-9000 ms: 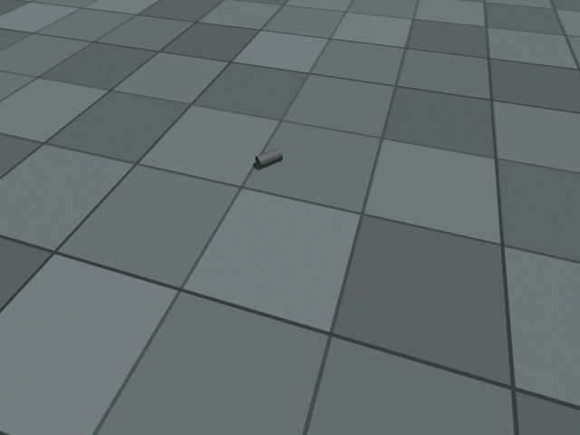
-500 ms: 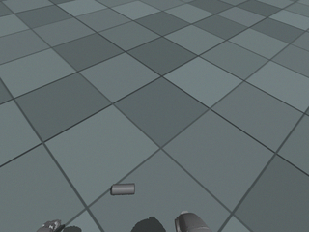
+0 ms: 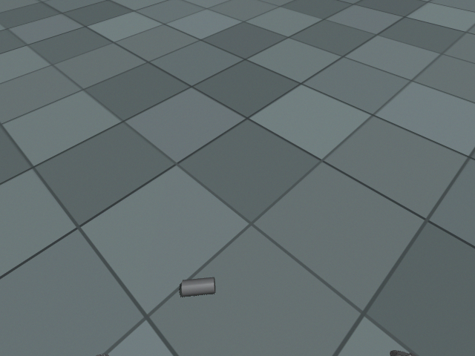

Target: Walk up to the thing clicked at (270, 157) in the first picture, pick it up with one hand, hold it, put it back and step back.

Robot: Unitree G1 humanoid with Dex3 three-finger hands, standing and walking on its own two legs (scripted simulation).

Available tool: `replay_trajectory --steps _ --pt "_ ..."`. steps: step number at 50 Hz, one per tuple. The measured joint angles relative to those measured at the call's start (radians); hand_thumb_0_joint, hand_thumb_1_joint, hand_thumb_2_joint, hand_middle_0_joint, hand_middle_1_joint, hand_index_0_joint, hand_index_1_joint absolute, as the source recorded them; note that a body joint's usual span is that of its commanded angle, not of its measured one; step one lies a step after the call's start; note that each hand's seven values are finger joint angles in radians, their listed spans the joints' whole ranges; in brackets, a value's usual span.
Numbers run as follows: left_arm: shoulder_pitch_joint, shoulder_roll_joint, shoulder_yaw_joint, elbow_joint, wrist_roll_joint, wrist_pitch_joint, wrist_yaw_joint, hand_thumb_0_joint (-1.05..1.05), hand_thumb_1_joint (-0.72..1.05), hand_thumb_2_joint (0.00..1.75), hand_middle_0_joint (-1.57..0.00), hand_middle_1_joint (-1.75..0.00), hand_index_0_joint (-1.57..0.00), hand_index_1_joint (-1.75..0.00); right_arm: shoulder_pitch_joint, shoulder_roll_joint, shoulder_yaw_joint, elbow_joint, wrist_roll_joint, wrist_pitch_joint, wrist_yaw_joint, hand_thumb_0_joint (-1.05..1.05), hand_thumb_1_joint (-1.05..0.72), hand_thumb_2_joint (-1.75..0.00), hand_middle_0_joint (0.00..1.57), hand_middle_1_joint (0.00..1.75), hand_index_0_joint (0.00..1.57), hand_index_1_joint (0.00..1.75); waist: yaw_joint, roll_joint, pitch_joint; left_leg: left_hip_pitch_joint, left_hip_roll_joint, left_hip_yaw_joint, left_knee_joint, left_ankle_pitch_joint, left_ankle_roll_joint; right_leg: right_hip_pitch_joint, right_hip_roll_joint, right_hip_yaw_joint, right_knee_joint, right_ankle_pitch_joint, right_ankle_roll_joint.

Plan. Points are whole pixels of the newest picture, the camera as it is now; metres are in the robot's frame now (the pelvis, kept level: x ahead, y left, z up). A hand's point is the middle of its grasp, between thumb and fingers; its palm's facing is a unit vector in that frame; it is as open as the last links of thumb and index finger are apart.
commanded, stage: walk up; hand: left
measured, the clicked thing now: (198, 286) +0.53 +0.22 -0.73
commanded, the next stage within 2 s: stand in 0.54 s
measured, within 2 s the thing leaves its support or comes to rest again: neither
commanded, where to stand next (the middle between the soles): +0.15 -0.01 m, yaw +0 degrees
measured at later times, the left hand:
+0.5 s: hand out of the picture +0.07 +0.24 -0.15, palm faces -0.05 -0.95 -0.30, open 7.4 cm
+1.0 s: hand out of the picture +0.09 +0.25 -0.14, palm faces -0.04 -0.94 -0.35, open 7.4 cm
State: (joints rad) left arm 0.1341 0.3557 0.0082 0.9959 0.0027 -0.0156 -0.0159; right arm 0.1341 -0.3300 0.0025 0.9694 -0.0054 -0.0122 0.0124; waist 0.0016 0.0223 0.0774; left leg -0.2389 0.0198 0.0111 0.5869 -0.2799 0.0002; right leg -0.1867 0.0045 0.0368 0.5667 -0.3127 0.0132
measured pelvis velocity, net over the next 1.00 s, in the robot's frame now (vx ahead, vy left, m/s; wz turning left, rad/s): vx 0.00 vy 0.00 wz -0.01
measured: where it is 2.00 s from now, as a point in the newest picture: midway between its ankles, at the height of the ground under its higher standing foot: outside the picture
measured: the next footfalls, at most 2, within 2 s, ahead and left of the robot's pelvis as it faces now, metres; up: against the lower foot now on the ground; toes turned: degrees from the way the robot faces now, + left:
none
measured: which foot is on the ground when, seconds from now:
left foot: down 0.00-1.00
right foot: down 0.00-1.00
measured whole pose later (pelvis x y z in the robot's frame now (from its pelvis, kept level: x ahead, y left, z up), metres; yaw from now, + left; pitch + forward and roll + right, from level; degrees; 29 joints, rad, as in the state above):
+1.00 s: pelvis +0.00 +0.00 +0.02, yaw -1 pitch -3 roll +0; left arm 0.09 0.36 -0.01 1.13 0.00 -0.02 -0.01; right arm 0.07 -0.34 -0.01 1.14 -0.01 -0.01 0.02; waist -0.01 0.00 0.05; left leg -0.15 0.02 0.02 0.33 -0.14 -0.01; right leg -0.10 0.00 0.05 0.32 -0.17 0.02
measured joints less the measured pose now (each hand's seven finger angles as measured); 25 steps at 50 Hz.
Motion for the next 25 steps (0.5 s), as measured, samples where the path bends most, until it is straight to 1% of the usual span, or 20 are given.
replay_trajectory --steps 4,11,18,25 --pt "-0.036 0.004 -0.001 0.015 -0.003 0.002 -0.001 0.0 0.9 0.9 -0.21 -0.3 -0.2 -0.3 -0.008 0.006 0.004 0.038 -0.007 -0.007 0.005 0.01 -0.9 -0.89 0.21 0.3 0.2 0.3 -0.006 -0.011 -0.026 0.022 -0.004 0.005 -0.063 0.041 -0.001 0.013 -0.005 0.005 -0.047 0.034 0.0" --pt "-0.048 0.003 0.002 0.05 0.004 0.001 -0.01 0.0 0.9 0.9 -0.21 -0.3 -0.2 -0.3 0.003 -0.025 -0.011 0.095 -0.017 -0.013 0.005 0.01 -0.9 -0.89 0.21 0.3 0.2 0.3 -0.013 -0.015 -0.041 0.035 0.002 0.009 -0.138 0.089 -0.003 0.028 0.0 0.009 -0.132 0.09 0.001" --pt "-0.023 0.002 0.002 0.101 0.005 0.008 -0.01 0.0 0.9 0.9 -0.21 -0.3 -0.2 -0.3 0.022 -0.04 -0.02 0.138 -0.018 -0.015 0.001 0.01 -0.9 -0.89 0.2 0.3 0.2 0.3 -0.018 -0.031 -0.031 0.049 0.004 0.015 -0.177 0.105 -0.004 0.04 0.002 0.015 -0.172 0.11 0.002" --pt "-0.01 -0.007 -0.002 0.137 0.001 0.011 -0.007 0.0 0.9 0.9 -0.21 -0.3 -0.2 -0.3 0.014 -0.03 -0.018 0.159 -0.014 -0.013 -0.003 0.01 -0.9 -0.89 0.2 0.3 0.2 0.3 -0.015 -0.036 -0.025 0.064 0.006 0.02 -0.194 0.105 -0.005 0.053 0.003 0.02 -0.191 0.112 0.002"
